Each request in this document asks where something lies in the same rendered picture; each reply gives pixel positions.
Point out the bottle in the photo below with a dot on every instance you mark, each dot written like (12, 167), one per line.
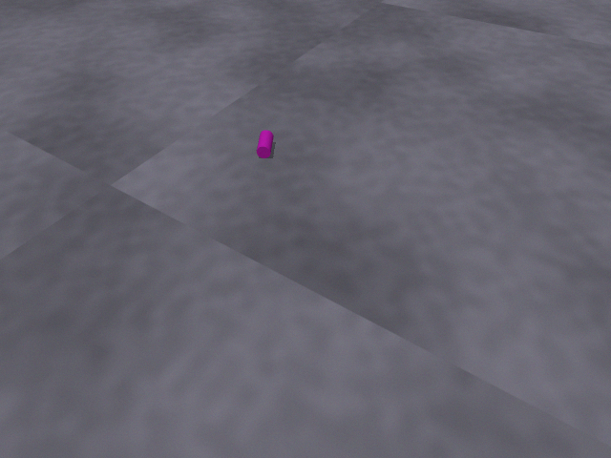
(265, 144)

